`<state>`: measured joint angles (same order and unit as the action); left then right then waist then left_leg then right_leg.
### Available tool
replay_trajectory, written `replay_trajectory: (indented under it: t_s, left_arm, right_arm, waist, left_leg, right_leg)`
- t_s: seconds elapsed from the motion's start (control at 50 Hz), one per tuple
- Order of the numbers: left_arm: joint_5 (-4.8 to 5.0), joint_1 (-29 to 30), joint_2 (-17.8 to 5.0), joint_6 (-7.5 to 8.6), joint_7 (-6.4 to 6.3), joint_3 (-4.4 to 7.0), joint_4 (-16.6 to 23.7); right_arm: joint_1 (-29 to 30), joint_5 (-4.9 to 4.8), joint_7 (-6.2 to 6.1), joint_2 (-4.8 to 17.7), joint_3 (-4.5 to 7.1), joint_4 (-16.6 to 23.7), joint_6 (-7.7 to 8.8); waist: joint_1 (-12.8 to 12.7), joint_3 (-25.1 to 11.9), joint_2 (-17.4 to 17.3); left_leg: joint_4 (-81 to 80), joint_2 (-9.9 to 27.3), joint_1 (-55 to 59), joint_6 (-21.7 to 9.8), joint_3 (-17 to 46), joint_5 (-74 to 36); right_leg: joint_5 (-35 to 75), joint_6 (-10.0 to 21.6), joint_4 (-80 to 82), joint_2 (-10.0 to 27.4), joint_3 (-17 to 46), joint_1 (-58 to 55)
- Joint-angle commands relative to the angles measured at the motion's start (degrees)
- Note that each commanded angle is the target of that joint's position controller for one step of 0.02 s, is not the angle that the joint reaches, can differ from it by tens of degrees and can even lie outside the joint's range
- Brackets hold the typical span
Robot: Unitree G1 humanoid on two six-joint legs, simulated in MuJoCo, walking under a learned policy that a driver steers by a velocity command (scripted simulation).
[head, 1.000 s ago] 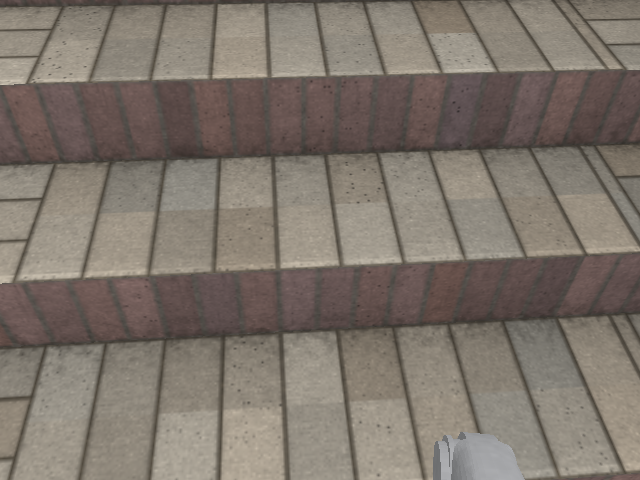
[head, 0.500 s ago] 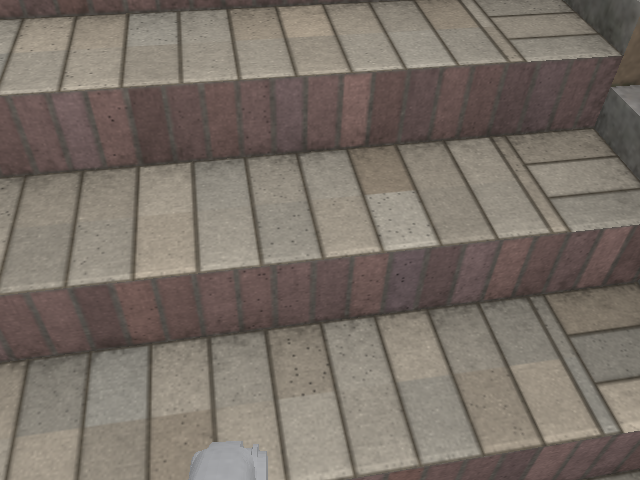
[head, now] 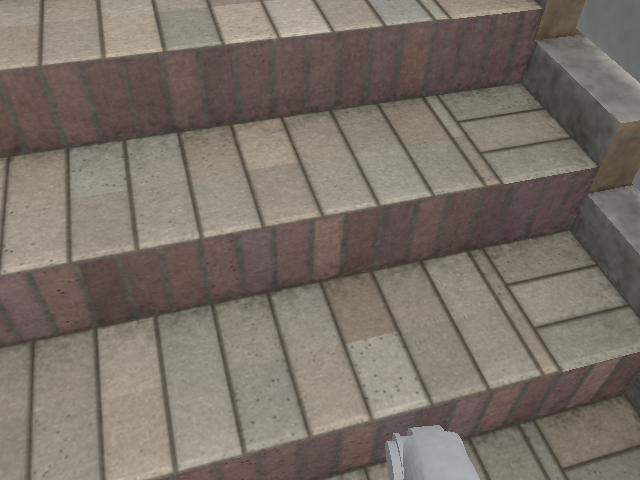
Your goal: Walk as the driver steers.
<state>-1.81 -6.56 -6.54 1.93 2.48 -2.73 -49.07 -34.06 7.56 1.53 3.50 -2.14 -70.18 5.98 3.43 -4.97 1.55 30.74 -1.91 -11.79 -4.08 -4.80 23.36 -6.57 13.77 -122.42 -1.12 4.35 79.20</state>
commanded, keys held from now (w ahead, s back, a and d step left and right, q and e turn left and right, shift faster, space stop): w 0.08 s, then w+q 0.92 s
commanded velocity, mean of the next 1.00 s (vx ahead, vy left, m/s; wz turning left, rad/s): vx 0.50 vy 0.00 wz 0.41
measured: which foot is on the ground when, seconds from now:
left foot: down 0.00-0.22, up 0.24-0.68, down 0.70-1.00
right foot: up 0.00-0.18, down 0.20-0.76, up 0.78-1.00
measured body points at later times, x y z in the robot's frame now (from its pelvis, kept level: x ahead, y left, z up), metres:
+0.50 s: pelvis +0.32 -0.04 +0.17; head +0.31 -0.04 +0.62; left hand +0.22 +0.16 +0.01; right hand +0.47 -0.24 +0.04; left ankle +0.34 +0.11 -0.22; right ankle +0.28 -0.12 -0.56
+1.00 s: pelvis +0.60 +0.03 +0.33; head +0.59 +0.02 +0.78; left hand +0.67 +0.30 +0.22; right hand +0.59 -0.19 +0.17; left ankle +0.54 +0.11 -0.39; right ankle +0.69 -0.09 -0.11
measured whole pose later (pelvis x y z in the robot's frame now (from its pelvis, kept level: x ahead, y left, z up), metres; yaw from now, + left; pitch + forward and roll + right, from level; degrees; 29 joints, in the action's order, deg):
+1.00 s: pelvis +0.60 +0.03 +0.33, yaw +25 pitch +6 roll +3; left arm -2.4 -5.4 -12.4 3.2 3.1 -1.4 -50.1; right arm -29.1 5.1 2.9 7.6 -0.2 -67.5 3.3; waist 2.4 -9.0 1.6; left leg 39.0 -8.4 -23.2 -4.6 4.1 21.3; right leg -17.1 10.2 -119.8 1.1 8.4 70.0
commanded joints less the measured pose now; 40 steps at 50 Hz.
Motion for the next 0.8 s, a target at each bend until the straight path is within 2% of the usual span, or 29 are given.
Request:
replay_trajectory:
  t_s: [0.02, 0.04, 0.1, 0.12, 0.14, 0.18, 0.2, 0.22, 0.24, 0.26, 0.28, 0.3, 0.34, 0.36, 0.38, 0.4, 0.44, 0.48, 0.54, 0.58, 0.62, 0.64, 0.66, 0.7, 0.72, 0.74, 0.76, 0.78, 0.8]
  left_arm:
    - [0.52, 16.1, 4.2, 1.95, -1.82, -0.75, 12.5]
    - [0.49, 22.5, 2.2, 1.56, -2.83, -1.62, 16.3]
    - [2.02, 20.9, 0.4, -0.83, -2.49, -1.58, 18.9]
    - [-0.93, 33.8, 1.1, -4.10, 2.26, -2.03, 20.8]
    - [-0.23, 26.9, 1.0, -4.93, 4.18, -1.76, 18.7]
    - [0.18, 16.2, -4.8, -4.20, 3.37, 0.35, 14.2]
    - [-0.41, 5.1, -7.6, -3.55, 1.93, 1.63, 10.5]
    - [0.88, -7.1, -8.9, -3.01, 1.42, 1.55, 4.7]
    - [-2.43, -24.0, -11.5, -3.51, 0.91, 3.10, -0.6]
    - [-3.16, -28.0, -15.0, -2.03, 0.34, 5.57, -4.3]
    - [-1.46, -22.0, -14.3, -0.15, 0.04, 5.29, -6.7]
    - [-0.39, -13.8, -9.3, 0.87, 0.20, 4.36, -7.6]
    - [-0.93, -4.5, 2.7, 0.85, 1.55, 0.63, -9.2]
    - [-2.42, -3.3, 4.4, 1.35, 1.88, 0.02, -10.2]
    - [-2.38, -2.8, 4.3, 2.10, 1.29, 0.28, -11.2]
    - [-1.89, -1.4, 3.2, 2.86, 0.78, 0.94, -10.0]
    - [-3.89, -2.5, 0.5, 3.44, -0.13, 1.17, -10.3]
    - [-6.31, -9.2, -0.2, 2.86, 0.00, 0.42, -13.4]
    - [-7.91, -20.2, -2.6, 2.78, 0.99, -0.03, -17.2]
    - [-8.25, -27.4, -3.3, 2.77, 0.93, -0.05, -18.8]
    - [-6.13, -25.7, -4.8, 2.73, 2.71, -0.14, -17.6]
    - [-3.31, -19.1, -8.4, 3.50, 3.47, 0.48, -15.0]
    - [-2.25, -21.4, -12.7, 5.41, 3.44, 1.22, -14.9]
    - [-0.11, -21.2, -18.2, 6.61, 3.15, 3.03, -14.8]
    - [-1.75, -20.7, -18.4, 6.37, 3.55, 3.40, -14.4]
    - [-5.36, -22.6, -15.6, 6.31, 3.58, 3.40, -13.7]
    - [-5.81, -20.2, -15.3, 5.64, 4.82, 3.59, -12.9]
    - [-3.84, -16.6, -9.9, 3.72, 6.51, 3.98, -12.5]
    - [-0.92, -16.8, -9.4, 2.88, 6.99, 3.98, -10.9]
  right_arm:
    - [1.6, -8.28, -0.80, 7.8, 1.74, 4.5, 1.18]
    - [2.6, -9.88, -1.94, 5.5, 0.45, 4.1, 1.94]
    - [-4.4, -10.57, -5.38, 7.2, 1.82, 2.0, 1.13]
    - [-9.7, -2.19, 2.39, 5.7, -0.11, 0.6, 1.09]
    - [-7.4, -1.55, 5.58, 11.5, 1.26, 2.4, 1.82]
    - [-1.0, -4.58, 6.23, 19.1, 4.13, 5.1, 2.71]
    - [0.1, -3.40, 6.40, 19.9, 5.08, 5.3, 2.07]
    - [-6.6, 0.13, 7.73, 10.6, 2.67, 5.6, 2.23]
    - [-5.7, -2.33, 8.39, 7.4, 2.84, 4.5, 0.96]
    - [-0.3, -5.81, 8.58, 9.3, 4.63, 4.0, -0.13]
    - [4.1, -6.48, 7.64, 8.5, 5.25, 4.6, 0.06]
    - [7.2, -5.77, 5.81, 6.3, 4.84, 5.6, 0.71]
    - [14.1, -6.79, 4.70, 4.0, 3.47, 10.1, -0.42]
    - [14.0, -6.74, 4.77, 3.1, 2.93, 11.1, -1.56]
    - [15.0, -6.81, 5.03, 1.4, 2.34, 11.7, -1.97]
    - [15.4, -7.08, 5.41, 0.8, 2.07, 12.1, -2.31]
    - [18.9, -8.06, 6.10, 1.4, 1.33, 13.3, -2.76]
    - [27.8, -8.41, 5.28, 2.6, 0.33, 18.2, -2.58]
    - [39.0, -7.61, 3.63, 6.7, -0.10, 24.1, -2.97]
    - [43.8, -7.46, 2.83, 7.1, 0.09, 25.9, -4.39]
    - [51.8, -6.88, 2.75, 5.6, -0.36, 28.9, -7.23]
    - [48.7, -6.81, 3.78, 4.2, -0.22, 29.7, -8.14]
    - [47.3, -7.71, 4.34, 5.3, 0.15, 30.5, -8.25]
    - [37.3, -7.24, 4.29, 8.2, 1.69, 28.3, -7.76]
    - [31.7, -7.42, 3.11, 10.4, 2.92, 26.4, -6.91]
    - [21.6, -8.20, 1.68, 13.1, 4.01, 23.1, -6.42]
    - [9.9, -7.58, 0.96, 14.7, 5.08, 19.1, -6.57]
    - [2.7, -4.90, 1.29, 18.2, 6.02, 14.9, -6.89]
    - [1.5, -4.19, 0.69, 20.3, 7.34, 15.3, -6.50]
  waist:
    - [-3.9, 14.2, -3.2]
    - [-3.3, 16.1, 0.4]
    - [0.8, 13.7, -7.3]
    - [-1.9, -4.3, -12.7]
    - [-4.7, -3.9, -16.2]
    - [-9.7, -7.1, -15.0]
    - [-11.9, -12.5, -13.6]
    - [-11.7, -24.2, 0.8]
    - [-16.4, -26.9, 8.0]
    - [-17.6, -14.9, 5.0]
    - [-13.6, -4.8, 3.7]
    - [-9.1, -2.1, 0.6]
    - [-2.6, -3.3, -4.8]
    - [0.6, -2.3, -6.1]
    - [2.3, -0.3, -4.9]
    - [3.5, -0.2, -3.4]
    - [3.3, 1.0, 3.1]
    - [1.9, 3.0, 0.8]
    - [-2.3, 1.9, -2.1]
    - [-5.4, 2.2, 3.0]
    - [-5.3, 4.5, 3.1]
    - [1.3, 3.6, 5.4]
    - [2.0, 0.4, 5.6]
    - [5.2, 0.3, 8.3]
    - [5.3, -2.5, 9.4]
    - [5.2, -11.2, 5.3]
    - [9.1, -14.1, 1.8]
    - [9.0, -9.8, -9.5]
    - [9.1, -11.1, -12.1]
  left_leg:
    - [-19.6, 16.0, 4.3, -5.9, 15.0, -4.7]
    - [-26.2, 13.0, -7.9, -4.3, 12.8, -0.5]
    - [-37.5, 14.2, -0.4, -7.8, 7.9, -27.7]
    - [-27.4, 14.9, -1.4, -10.8, 7.2, -59.7]
    - [-21.5, 18.2, 3.1, -13.9, 6.0, -94.3]
    - [-12.6, 18.5, 16.7, -12.7, 4.1, -112.5]
    - [-0.3, 17.2, 9.9, -10.1, 5.7, -111.2]
    - [15.5, 11.4, -14.8, -7.5, 10.9, -83.2]
    - [36.4, 1.4, -27.0, -4.4, 16.8, -24.4]
    - [65.5, -1.0, -35.3, -4.0, 24.9, -28.0]
    - [78.6, -0.4, -42.4, -4.3, 24.9, -30.7]
    - [85.4, -0.6, -46.3, -6.2, 23.5, -28.5]
    - [90.3, 1.5, -50.3, -12.9, 23.4, -28.6]
    - [88.8, 2.4, -51.8, -14.4, 21.7, -29.7]
    - [88.2, 3.2, -53.7, -15.1, 20.2, -27.2]
    - [88.3, 4.6, -53.1, -13.8, 16.6, -22.6]
    - [103.2, 3.4, -55.4, -13.2, 10.4, -15.9]
    - [106.0, 2.5, -65.0, -16.0, 10.8, -15.6]
    - [82.4, 5.0, -70.8, -15.6, 9.9, -23.3]
    - [75.8, 5.2, -74.1, -13.2, 6.7, -24.4]
    - [63.0, 7.8, -67.0, -11.0, -1.1, -11.0]
    - [58.0, 4.9, -45.1, -10.8, -6.0, -11.9]
    - [56.1, 0.9, -34.2, -8.3, -7.5, -13.7]
    - [38.3, -5.1, -34.1, -6.0, -7.9, -4.0]
    - [33.6, -6.7, -27.1, -6.6, -6.2, -4.3]
    - [37.5, -4.6, -5.9, -10.6, 5.4, -18.6]
    - [24.2, -3.5, 5.8, -11.5, 17.3, -10.1]
    - [2.7, 3.8, 8.4, -15.4, 38.3, -3.0]
    - [-6.5, 9.3, 6.3, -17.9, 52.7, -0.7]
  right_leg:
    - [-12.5, -4.2, 1.5, 4.1, -6.1, 15.4]
    - [-13.0, -7.3, 12.6, 6.2, -9.4, 3.6]
    - [-15.2, -6.9, 37.1, 8.6, -14.3, -15.6]
    - [-18.4, -3.7, 40.9, 1.1, -15.7, -26.9]
    - [-11.8, -4.2, 41.0, -0.2, -16.8, -32.2]
    - [-15.2, -4.9, 60.6, -4.6, -17.3, -39.0]
    - [-7.1, -3.5, 64.9, -4.2, -10.9, -56.3]
    - [3.7, 5.9, 71.1, 6.4, 12.5, -85.4]
    - [2.1, 10.7, 90.5, 17.8, 39.6, -94.2]
    - [-11.3, 8.5, 98.7, 20.3, 47.2, -82.0]
    - [-19.2, 5.0, 99.3, 19.3, 39.2, -71.4]
    - [-13.4, 4.7, 96.8, 18.8, 30.3, -66.2]
    - [2.8, -1.1, 96.6, 17.9, 14.7, -61.7]
    - [9.1, -3.6, 97.2, 16.6, 6.9, -59.3]
    - [10.4, -6.1, 98.5, 14.3, -0.4, -57.7]
    - [10.0, -5.2, 100.7, 13.2, -7.3, -55.4]
    - [4.9, -3.5, 105.8, 11.2, -10.9, -52.1]
    - [0.1, -5.0, 107.5, 12.1, -10.6, -56.3]
    - [1.7, -5.8, 109.2, 12.5, -13.1, -68.8]
    - [6.3, -4.5, 111.8, 14.5, -12.6, -75.8]
    - [19.1, -3.1, 118.7, 18.9, -14.2, -73.7]
    - [58.0, -2.9, 118.2, 16.7, -18.8, -61.2]
    - [81.0, -2.7, 114.2, 17.9, -19.7, -60.6]
    - [91.4, -3.4, 104.0, 21.0, -20.0, -78.7]
    - [95.5, -3.9, 97.0, 20.8, -20.0, -80.2]
    - [91.8, -6.4, 84.2, 19.0, -16.9, -65.3]
    - [69.2, -5.9, 72.3, 13.6, -13.5, -53.8]
    - [12.4, -6.9, 47.2, 1.5, -9.1, -37.6]
    - [9.8, -6.4, 19.2, -1.4, 5.8, -30.6]
Keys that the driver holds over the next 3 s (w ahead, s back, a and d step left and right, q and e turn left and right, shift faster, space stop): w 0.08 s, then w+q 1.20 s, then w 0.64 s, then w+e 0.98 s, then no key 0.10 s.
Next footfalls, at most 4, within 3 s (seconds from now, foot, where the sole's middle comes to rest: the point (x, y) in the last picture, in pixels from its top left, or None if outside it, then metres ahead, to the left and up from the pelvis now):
0.20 right None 0.32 -0.13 -0.60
0.70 left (237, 379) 0.58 0.12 -0.43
1.16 right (307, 172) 0.91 -0.01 -0.26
1.80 left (32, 48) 1.05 0.47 -0.09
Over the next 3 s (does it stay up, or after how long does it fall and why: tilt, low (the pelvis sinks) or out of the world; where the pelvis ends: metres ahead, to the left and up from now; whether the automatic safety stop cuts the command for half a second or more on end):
stays up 1.54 0.65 0.85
